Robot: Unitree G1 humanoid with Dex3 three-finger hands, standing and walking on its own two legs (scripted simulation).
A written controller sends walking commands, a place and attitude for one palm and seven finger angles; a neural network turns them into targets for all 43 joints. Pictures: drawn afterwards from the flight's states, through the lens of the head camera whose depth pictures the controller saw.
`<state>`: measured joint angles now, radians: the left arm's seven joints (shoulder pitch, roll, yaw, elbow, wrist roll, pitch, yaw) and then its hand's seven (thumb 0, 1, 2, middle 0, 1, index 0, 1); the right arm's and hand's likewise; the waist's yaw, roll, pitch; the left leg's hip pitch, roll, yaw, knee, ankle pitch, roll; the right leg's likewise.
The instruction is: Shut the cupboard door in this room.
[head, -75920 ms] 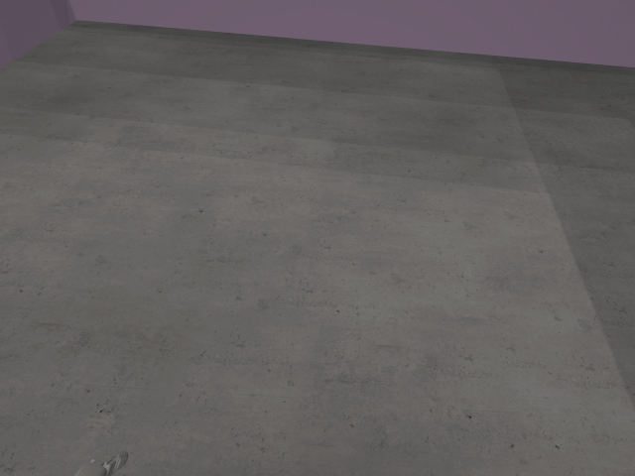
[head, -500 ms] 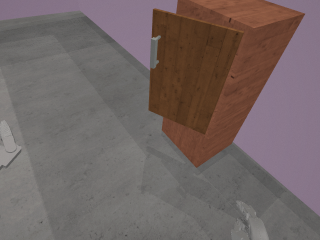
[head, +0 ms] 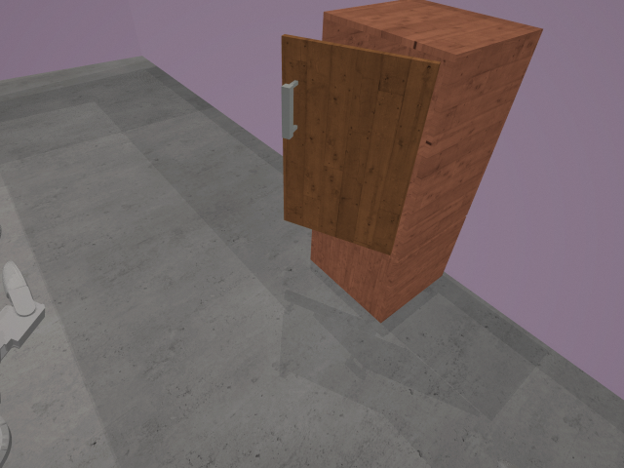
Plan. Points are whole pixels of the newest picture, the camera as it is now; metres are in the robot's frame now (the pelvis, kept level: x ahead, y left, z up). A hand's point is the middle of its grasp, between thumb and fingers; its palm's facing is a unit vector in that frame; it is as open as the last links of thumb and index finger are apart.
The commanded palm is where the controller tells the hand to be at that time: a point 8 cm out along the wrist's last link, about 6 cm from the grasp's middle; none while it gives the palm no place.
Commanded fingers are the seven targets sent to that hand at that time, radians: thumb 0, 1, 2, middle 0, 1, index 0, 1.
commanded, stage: stop stepping back and stand still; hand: left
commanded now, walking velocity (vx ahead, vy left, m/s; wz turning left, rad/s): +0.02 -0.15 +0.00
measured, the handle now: (291, 109) +0.97 +0.09 +0.04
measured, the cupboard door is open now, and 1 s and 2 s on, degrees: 26 26 26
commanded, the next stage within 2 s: let the arm hang, fingers relaxed in 0.16 s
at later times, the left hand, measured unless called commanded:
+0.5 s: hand out of the picture +0.16 +0.18 -0.12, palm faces +0.02 -0.97 -0.25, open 7.4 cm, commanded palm none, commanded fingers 0.00 0.90 0.90 -0.20 -0.30 -0.20 -0.30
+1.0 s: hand out of the picture +0.02 +0.22 -0.15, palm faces +0.02 -0.98 -0.22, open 7.3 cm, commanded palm none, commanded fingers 0.00 0.90 0.90 -0.20 -0.30 -0.20 -0.30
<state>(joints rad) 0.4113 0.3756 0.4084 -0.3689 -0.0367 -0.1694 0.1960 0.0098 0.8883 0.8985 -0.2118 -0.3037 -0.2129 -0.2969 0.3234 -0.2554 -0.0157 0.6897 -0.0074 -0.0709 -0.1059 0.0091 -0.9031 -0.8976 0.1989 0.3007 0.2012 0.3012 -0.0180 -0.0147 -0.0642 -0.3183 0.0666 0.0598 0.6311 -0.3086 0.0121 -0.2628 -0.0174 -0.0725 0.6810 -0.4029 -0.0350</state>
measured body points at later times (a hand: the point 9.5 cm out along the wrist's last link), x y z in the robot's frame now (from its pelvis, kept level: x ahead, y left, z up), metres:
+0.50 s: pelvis +0.03 -0.01 +0.00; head +0.05 -0.02 +0.45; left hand +0.15 +0.23 -0.10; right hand +0.16 -0.25 -0.13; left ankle +0.06 +0.13 -0.72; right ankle +0.01 -0.09 -0.72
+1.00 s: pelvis +0.03 +0.04 +0.02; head +0.03 +0.03 +0.47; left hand +0.02 +0.27 -0.13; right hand +0.02 -0.19 -0.14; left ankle +0.06 +0.13 -0.72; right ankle +0.01 -0.09 -0.72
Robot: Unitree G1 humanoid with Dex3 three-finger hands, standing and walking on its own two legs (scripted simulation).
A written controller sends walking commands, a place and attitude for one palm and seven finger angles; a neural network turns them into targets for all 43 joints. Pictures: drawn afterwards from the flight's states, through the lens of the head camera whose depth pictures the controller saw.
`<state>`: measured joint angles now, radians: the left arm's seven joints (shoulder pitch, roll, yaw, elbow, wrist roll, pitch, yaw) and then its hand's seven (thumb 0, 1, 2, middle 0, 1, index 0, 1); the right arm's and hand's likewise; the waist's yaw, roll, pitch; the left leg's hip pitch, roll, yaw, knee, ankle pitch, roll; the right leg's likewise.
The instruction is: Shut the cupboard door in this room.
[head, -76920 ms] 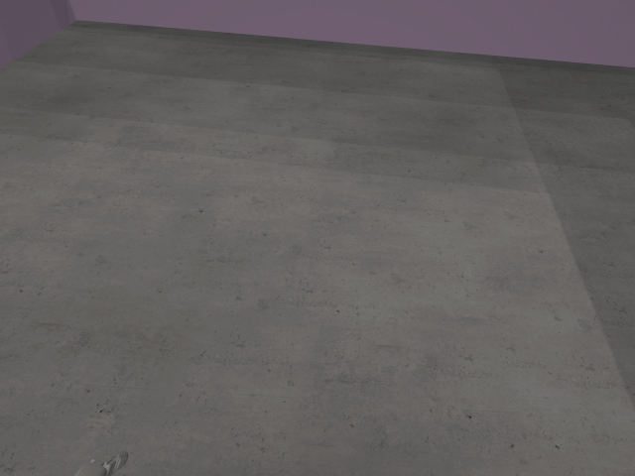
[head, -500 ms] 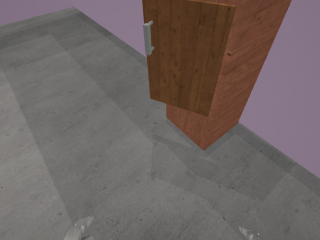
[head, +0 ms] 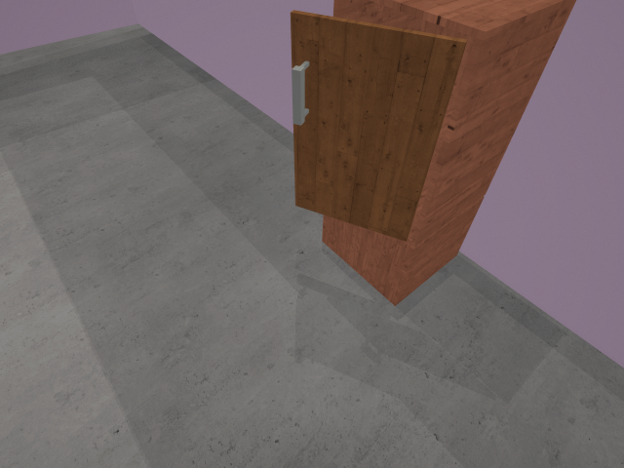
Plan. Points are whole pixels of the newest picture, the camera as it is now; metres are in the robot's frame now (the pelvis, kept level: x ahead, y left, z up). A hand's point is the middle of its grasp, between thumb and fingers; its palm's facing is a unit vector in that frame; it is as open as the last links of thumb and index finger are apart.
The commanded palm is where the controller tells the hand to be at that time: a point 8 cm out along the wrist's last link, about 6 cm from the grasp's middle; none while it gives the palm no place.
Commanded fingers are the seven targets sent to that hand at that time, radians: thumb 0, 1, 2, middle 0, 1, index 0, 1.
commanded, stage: let the arm hang, fingers relaxed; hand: left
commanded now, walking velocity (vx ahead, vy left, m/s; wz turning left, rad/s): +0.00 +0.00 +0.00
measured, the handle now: (302, 93) +0.94 +0.08 +0.02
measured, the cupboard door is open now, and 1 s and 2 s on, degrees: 26 26 26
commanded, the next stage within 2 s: look to check the result in 0.36 s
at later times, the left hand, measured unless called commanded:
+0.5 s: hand out of the picture -0.04 +0.17 -0.18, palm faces +0.02 -0.99 -0.16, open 7.4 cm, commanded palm none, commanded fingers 0.00 0.90 0.90 -0.20 -0.30 -0.20 -0.30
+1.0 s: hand out of the picture +0.01 +0.20 -0.17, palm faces -0.02 -0.97 -0.23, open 7.4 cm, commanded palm none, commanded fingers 0.00 0.90 0.90 -0.20 -0.30 -0.20 -0.30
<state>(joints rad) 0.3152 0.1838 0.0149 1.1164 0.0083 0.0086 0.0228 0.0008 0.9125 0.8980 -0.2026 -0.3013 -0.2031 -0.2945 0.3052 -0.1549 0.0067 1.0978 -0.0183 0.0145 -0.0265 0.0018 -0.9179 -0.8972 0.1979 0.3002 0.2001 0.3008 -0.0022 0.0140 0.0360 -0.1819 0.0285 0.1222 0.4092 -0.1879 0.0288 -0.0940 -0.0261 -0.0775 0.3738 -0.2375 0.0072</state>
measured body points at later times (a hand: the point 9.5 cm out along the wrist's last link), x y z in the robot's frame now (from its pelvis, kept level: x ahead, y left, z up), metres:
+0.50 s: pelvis -0.01 +0.02 +0.00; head -0.01 +0.02 +0.45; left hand -0.04 +0.23 -0.17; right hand -0.04 -0.19 -0.16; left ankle +0.03 +0.10 -0.74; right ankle -0.02 -0.12 -0.74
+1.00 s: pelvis +0.00 +0.01 +0.00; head +0.00 +0.01 +0.45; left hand +0.01 +0.25 -0.16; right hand -0.01 -0.24 -0.15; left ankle +0.03 +0.10 -0.74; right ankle -0.02 -0.12 -0.74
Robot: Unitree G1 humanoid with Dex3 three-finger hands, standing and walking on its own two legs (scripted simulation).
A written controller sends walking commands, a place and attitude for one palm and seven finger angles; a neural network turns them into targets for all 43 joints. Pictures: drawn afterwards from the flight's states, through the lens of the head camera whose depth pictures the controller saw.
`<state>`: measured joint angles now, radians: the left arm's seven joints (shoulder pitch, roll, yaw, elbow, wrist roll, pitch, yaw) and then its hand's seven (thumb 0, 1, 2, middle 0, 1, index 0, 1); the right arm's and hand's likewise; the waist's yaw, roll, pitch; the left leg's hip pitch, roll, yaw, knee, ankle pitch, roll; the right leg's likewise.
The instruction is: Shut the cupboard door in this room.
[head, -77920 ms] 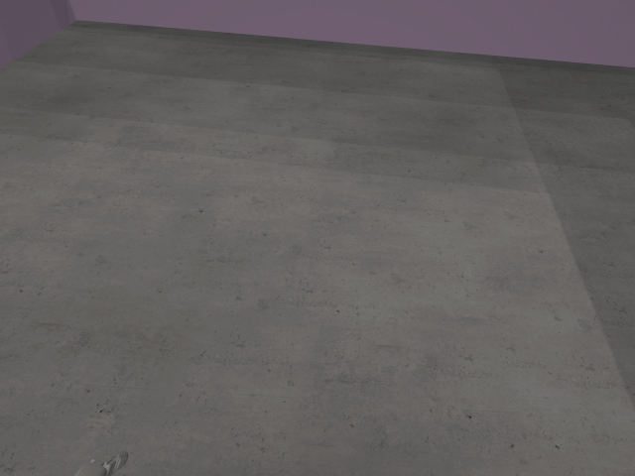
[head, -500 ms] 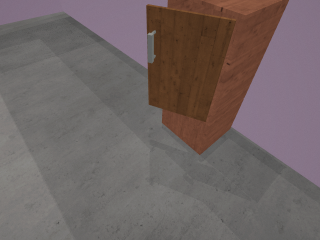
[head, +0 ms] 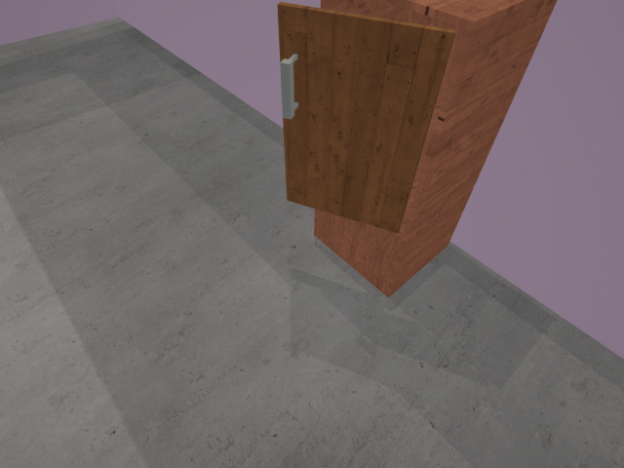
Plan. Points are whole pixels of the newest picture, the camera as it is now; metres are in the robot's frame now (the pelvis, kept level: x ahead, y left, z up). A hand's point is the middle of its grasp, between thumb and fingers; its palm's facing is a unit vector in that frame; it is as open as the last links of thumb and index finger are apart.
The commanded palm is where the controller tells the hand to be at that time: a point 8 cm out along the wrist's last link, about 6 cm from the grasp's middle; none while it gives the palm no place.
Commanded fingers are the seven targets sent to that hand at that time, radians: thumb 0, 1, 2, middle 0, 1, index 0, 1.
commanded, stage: walk to a spot facing it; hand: left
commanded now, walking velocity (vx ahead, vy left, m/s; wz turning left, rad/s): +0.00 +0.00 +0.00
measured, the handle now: (291, 86) +0.94 +0.10 +0.02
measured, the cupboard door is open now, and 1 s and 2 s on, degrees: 26 26 26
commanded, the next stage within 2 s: turn to face it in 1.92 s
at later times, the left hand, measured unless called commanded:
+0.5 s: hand out of the picture +0.01 +0.22 -0.20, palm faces +0.25 -0.95 -0.20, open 7.4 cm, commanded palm none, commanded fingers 0.00 0.90 0.90 -0.20 -0.30 -0.20 -0.30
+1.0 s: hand out of the picture -0.02 +0.18 -0.16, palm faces +0.49 -0.82 -0.31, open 7.4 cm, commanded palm none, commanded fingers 0.00 0.90 0.90 -0.20 -0.30 -0.20 -0.30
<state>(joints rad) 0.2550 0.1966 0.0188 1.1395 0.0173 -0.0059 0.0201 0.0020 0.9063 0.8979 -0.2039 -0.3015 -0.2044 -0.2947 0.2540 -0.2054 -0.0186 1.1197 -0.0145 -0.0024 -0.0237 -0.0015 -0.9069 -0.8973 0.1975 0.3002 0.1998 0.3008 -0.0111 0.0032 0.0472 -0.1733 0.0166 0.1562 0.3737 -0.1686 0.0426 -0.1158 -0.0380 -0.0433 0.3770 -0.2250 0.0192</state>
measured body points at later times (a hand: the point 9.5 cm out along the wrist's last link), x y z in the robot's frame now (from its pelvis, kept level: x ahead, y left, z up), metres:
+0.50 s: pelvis +0.00 +0.02 -0.02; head +0.04 +0.05 +0.42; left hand -0.01 +0.27 -0.19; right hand +0.09 -0.22 -0.16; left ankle +0.01 +0.09 -0.75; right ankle -0.02 -0.14 -0.69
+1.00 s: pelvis +0.02 -0.04 -0.01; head +0.08 -0.03 +0.43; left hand -0.04 +0.23 -0.14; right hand +0.20 -0.25 -0.17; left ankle -0.04 +0.06 -0.68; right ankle +0.06 -0.16 -0.75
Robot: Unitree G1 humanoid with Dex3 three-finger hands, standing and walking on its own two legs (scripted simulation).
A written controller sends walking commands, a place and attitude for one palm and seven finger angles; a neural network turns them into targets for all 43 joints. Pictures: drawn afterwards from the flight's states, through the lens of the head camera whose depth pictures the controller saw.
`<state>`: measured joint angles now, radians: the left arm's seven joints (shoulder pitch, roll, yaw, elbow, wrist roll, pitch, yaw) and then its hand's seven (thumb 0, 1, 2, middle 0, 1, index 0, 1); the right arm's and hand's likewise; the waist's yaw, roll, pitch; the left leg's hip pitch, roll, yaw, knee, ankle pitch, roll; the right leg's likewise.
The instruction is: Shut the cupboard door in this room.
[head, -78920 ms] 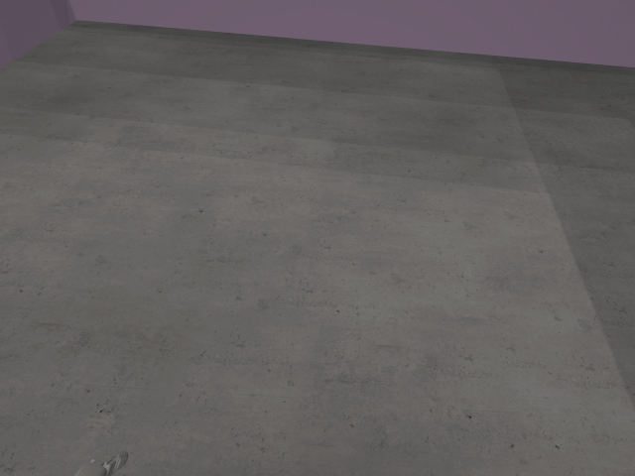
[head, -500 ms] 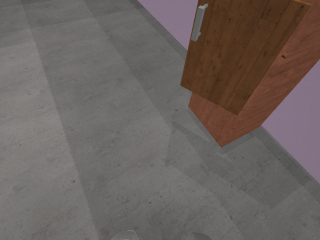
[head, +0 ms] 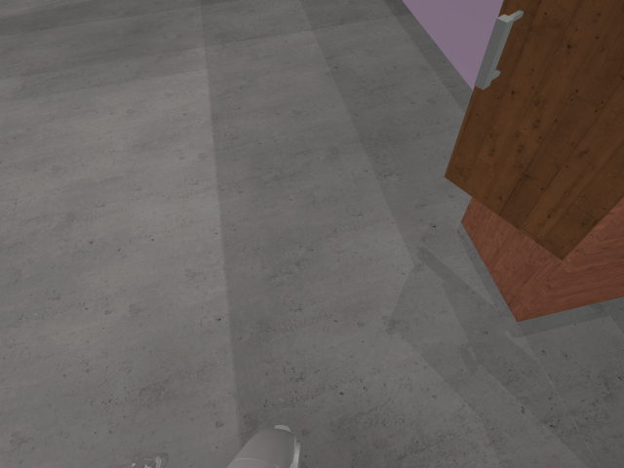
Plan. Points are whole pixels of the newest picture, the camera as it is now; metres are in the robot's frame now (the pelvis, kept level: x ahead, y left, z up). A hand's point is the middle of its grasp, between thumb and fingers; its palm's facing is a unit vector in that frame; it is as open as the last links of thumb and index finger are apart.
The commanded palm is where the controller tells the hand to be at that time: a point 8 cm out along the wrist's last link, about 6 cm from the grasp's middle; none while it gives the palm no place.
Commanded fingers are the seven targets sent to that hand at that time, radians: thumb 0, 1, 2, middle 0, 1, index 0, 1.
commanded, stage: walk to a spot facing it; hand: left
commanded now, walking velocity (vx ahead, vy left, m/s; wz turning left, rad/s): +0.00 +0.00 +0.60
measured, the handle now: (499, 50) +0.86 -0.36 +0.03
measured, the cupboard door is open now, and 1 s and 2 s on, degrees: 26 26 26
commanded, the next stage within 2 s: turn to face it in 0.92 s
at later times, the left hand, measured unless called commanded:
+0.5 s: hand out of the picture +0.10 +0.26 -0.16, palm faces +0.31 -0.92 -0.25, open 7.4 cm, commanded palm none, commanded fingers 0.00 0.90 0.90 -0.20 -0.30 -0.20 -0.30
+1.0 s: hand (182, 453) +0.16 +0.21 -0.17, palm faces +0.61 -0.77 -0.21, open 7.3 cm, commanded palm none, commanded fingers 0.00 0.90 0.90 -0.20 -0.30 -0.20 -0.30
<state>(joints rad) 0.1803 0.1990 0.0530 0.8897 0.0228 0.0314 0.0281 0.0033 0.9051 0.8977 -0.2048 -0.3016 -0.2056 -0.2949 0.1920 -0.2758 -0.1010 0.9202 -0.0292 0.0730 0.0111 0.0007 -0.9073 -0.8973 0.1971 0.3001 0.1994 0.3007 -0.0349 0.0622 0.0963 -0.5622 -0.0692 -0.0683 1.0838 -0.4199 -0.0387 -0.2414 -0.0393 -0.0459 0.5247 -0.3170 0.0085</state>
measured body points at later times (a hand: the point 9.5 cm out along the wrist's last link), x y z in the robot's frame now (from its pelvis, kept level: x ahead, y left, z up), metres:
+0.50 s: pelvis +0.09 +0.03 +0.00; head +0.13 +0.05 +0.45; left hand +0.08 +0.31 -0.14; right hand +0.20 -0.20 -0.14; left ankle +0.00 +0.14 -0.73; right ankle +0.18 -0.10 -0.69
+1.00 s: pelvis +0.25 +0.05 +0.00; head +0.29 +0.09 +0.45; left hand +0.13 +0.25 -0.15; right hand +0.48 -0.10 -0.14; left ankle +0.23 +0.17 -0.70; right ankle +0.27 -0.06 -0.73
